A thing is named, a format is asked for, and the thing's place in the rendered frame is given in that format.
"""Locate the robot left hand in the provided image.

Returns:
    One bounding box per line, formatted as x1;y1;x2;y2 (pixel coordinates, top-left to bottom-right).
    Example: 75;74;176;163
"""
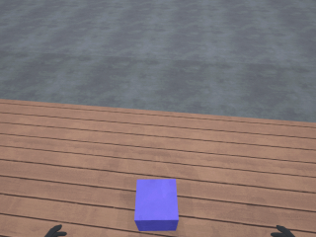
44;224;67;237

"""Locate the robot right hand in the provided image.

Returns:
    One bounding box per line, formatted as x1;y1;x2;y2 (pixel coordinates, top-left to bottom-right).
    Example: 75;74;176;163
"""
271;225;295;237

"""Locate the carton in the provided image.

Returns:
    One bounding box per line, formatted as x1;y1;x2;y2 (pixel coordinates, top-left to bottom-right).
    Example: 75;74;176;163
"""
134;179;179;231

